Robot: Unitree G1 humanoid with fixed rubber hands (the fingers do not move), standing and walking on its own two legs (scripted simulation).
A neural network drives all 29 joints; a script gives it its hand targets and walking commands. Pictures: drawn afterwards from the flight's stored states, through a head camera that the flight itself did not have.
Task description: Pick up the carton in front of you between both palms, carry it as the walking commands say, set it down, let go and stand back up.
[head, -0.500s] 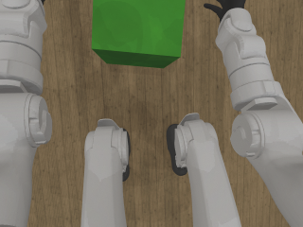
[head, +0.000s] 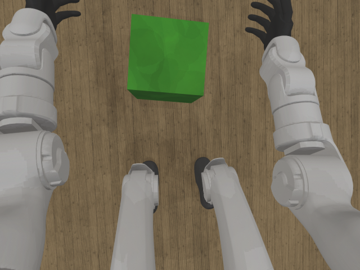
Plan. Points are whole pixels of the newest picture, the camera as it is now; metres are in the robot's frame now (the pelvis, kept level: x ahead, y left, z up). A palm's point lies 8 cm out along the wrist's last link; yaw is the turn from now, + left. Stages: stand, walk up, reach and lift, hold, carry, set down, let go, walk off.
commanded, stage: set down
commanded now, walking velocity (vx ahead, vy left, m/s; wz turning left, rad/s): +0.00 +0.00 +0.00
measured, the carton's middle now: (167, 67) +0.56 +0.02 -0.44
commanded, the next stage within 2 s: let go in 0.16 s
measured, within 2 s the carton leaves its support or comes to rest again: neither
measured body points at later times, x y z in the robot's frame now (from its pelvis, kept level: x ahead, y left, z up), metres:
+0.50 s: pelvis +0.04 +0.00 +0.13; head +0.31 +0.02 +0.49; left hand +0.47 +0.24 +0.00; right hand +0.46 -0.18 +0.00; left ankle +0.08 +0.10 -0.53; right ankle +0.09 -0.13 -0.53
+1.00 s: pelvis +0.10 -0.01 +0.20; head +0.19 +0.00 +0.64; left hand +0.32 +0.23 +0.11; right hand +0.31 -0.24 +0.12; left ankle +0.08 +0.10 -0.53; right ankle +0.09 -0.13 -0.53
